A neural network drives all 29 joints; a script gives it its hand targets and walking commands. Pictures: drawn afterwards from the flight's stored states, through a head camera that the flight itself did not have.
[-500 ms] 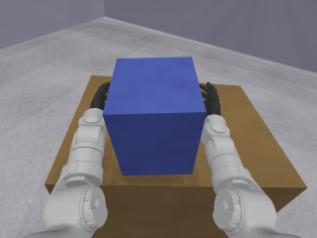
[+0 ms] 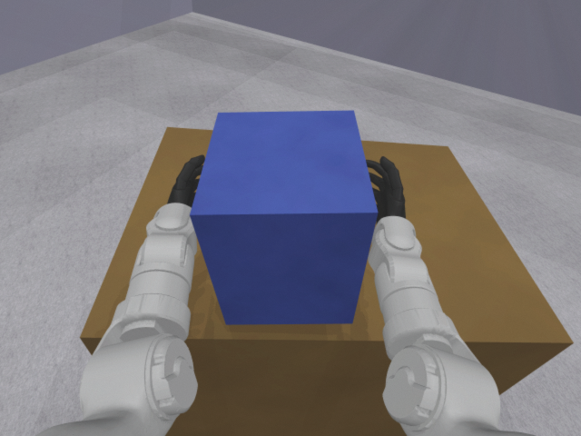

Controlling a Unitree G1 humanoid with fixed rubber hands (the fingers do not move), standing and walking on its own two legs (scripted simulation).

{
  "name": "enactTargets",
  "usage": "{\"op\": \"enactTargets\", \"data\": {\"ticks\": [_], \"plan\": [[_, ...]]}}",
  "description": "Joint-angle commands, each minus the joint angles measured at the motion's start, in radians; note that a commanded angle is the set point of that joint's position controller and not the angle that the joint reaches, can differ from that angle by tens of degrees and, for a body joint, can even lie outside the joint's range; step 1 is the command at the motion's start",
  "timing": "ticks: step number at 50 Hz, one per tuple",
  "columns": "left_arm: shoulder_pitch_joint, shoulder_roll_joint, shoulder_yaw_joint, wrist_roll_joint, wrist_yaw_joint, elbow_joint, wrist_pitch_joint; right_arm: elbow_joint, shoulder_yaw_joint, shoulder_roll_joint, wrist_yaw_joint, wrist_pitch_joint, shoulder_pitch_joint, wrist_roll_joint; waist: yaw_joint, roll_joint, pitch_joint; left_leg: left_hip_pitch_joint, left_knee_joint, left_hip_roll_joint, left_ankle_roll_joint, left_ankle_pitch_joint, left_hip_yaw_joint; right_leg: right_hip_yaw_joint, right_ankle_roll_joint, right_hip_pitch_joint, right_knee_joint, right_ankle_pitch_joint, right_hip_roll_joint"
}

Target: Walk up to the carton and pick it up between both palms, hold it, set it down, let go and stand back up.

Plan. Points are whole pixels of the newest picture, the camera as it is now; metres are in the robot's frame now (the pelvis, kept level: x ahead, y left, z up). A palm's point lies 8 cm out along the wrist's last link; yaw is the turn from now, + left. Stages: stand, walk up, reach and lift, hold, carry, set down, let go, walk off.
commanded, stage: set down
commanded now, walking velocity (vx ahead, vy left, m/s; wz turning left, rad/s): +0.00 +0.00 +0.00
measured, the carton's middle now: (287, 221) +0.42 +0.02 +0.10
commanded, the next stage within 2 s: none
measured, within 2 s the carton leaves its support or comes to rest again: rests again in 1.32 s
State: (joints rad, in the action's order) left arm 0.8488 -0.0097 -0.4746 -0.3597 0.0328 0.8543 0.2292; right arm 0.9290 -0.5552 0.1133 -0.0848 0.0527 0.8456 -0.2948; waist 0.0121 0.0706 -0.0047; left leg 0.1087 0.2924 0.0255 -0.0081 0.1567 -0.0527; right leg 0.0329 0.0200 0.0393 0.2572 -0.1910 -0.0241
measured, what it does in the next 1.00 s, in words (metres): stands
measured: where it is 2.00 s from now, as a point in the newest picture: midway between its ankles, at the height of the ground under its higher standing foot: outside the picture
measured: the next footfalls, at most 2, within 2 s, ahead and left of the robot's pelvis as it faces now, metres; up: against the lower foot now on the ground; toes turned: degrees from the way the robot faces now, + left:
none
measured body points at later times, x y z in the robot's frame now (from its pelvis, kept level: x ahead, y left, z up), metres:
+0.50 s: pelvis +0.01 +0.00 +0.00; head +0.02 +0.03 +0.45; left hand +0.43 +0.17 +0.10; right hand +0.43 -0.12 +0.12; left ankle +0.00 +0.12 -0.75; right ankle -0.03 -0.13 -0.75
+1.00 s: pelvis +0.00 +0.00 +0.00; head +0.02 +0.03 +0.45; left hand +0.43 +0.17 +0.08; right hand +0.42 -0.12 +0.11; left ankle +0.00 +0.12 -0.75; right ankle -0.03 -0.13 -0.75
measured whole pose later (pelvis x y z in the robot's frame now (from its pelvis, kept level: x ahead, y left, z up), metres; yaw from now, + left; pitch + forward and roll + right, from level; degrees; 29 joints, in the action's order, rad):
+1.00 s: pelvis +0.00 +0.00 +0.00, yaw -1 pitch +3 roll +0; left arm 0.84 0.01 -0.55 -0.39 0.05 0.95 0.08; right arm 0.88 -0.67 0.17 -0.05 0.13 0.80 -0.44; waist 0.03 0.06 -0.02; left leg 0.20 0.29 0.03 0.00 0.15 -0.09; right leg 0.04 0.02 0.14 0.27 -0.18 -0.03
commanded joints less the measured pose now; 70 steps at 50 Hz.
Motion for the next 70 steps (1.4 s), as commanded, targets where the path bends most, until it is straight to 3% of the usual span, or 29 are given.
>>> {"op": "enactTargets", "data": {"ticks": [1, 7, 14, 19, 32, 43, 49, 55, 59, 70], "plan": [[0.700, 0.431, 0.230, 0.041, 0.123, -0.091, -0.077, -0.076, 0.262, 0.445, 0.134, 0.039, 0.648, -0.023, 0.005, -0.090, -0.454, -0.175, 0.026, -0.037, -0.037, -0.402, -0.099, 0.078, 0.051, -0.110, 0.037, 0.373, 0.044], [0.706, 0.419, 0.196, 0.030, 0.120, -0.068, -0.105, -0.080, 0.252, 0.466, 0.143, 0.044, 0.640, -0.055, 0.021, -0.081, -0.486, -0.150, 0.027, -0.033, -0.026, -0.412, -0.107, 0.073, 0.057, -0.126, 0.057, 0.412, 0.041], [0.711, 0.419, 0.194, 0.029, 0.119, -0.050, -0.125, -0.047, 0.216, 0.470, 0.143, 0.046, 0.609, -0.085, 0.006, -0.097, -0.486, -0.188, 0.044, -0.025, -0.033, -0.456, -0.106, 0.077, 0.053, -0.067, 0.049, 0.388, 0.044], [0.695, 0.433, 0.196, 0.029, 0.107, -0.057, -0.142, -0.046, 0.223, 0.483, 0.149, 0.065, 0.602, -0.094, 0.018, -0.107, -0.529, -0.225, 0.075, -0.021, -0.039, -0.557, -0.103, 0.084, 0.048, -0.033, 0.056, 0.415, 0.050], [0.671, 0.420, 0.179, 0.023, 0.119, -0.026, -0.187, -0.063, 0.233, 0.511, 0.142, 0.093, 0.569, -0.120, 0.022, -0.079, -0.528, -0.106, 0.041, -0.025, -0.016, -0.463, -0.113, 0.065, 0.065, -0.128, 0.083, 0.496, 0.030], [0.646, 0.436, 0.165, -0.003, 0.109, -0.008, -0.205, -0.045, 0.181, 0.489, 0.151, 0.114, 0.551, -0.149, 0.025, -0.101, -0.520, -0.189, 0.062, -0.013, -0.026, -0.516, -0.111, 0.084, 0.045, -0.009, 0.046, 0.363, 0.045], [0.636, 0.423, 0.138, -0.018, 0.115, 0.018, -0.212, -0.069, 0.162, 0.489, 0.150, 0.116, 0.554, -0.170, 0.026, -0.079, -0.487, -0.121, 0.031, -0.018, -0.011, -0.412, -0.120, 0.076, 0.053, -0.059, 0.044, 0.346, 0.035], [0.613, 0.414, 0.105, -0.048, 0.119, 0.013, -0.210, -0.060, 0.143, 0.492, 0.154, 0.108, 0.517, -0.189, 0.035, -0.084, -0.454, -0.133, 0.028, -0.017, -0.007, -0.420, -0.122, 0.080, 0.053, -0.042, 0.036, 0.308, 0.036], [0.585, 0.415, 0.094, -0.062, 0.117, 0.007, -0.209, -0.062, 0.136, 0.487, 0.157, 0.110, 0.502, -0.195, 0.035, -0.088, -0.434, -0.159, 0.041, -0.015, -0.006, -0.463, -0.121, 0.087, 0.052, -0.014, 0.032, 0.305, 0.042], [0.536, 0.397, 0.058, -0.083, 0.126, 0.025, -0.221, -0.092, 0.151, 0.501, 0.157, 0.110, 0.468, -0.210, 0.047, -0.058, -0.409, -0.092, 0.022, -0.021, 0.020, -0.411, -0.130, 0.074, 0.064, -0.069, 0.043, 0.345, 0.031]]}}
